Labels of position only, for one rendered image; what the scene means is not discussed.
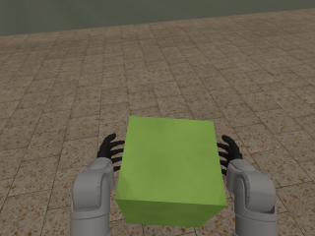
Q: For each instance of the robot left forearm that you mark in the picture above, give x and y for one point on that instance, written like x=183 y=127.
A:
x=90 y=199

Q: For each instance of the robot left hand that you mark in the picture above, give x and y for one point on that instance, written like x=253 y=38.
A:
x=105 y=150

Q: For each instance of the robot right forearm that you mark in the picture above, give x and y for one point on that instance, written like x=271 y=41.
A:
x=255 y=200

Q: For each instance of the carton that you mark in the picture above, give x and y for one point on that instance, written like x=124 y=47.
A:
x=170 y=173

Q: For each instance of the robot right hand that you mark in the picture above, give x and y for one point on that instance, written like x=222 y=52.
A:
x=232 y=149

